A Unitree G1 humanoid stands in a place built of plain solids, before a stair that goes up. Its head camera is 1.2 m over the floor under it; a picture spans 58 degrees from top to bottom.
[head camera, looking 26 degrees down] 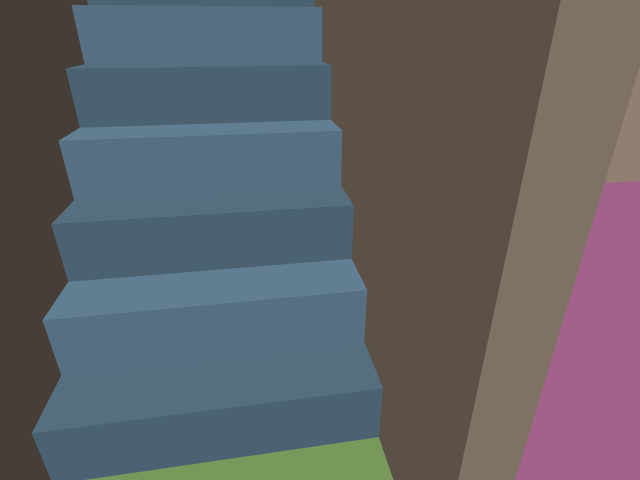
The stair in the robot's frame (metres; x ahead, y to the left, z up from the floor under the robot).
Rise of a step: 0.21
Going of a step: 0.22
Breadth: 0.99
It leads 10 degrees to the left of straight ahead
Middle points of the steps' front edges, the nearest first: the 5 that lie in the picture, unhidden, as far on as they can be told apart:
0.91 0.29 0.22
1.12 0.33 0.43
1.34 0.37 0.64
1.56 0.40 0.86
1.77 0.44 1.07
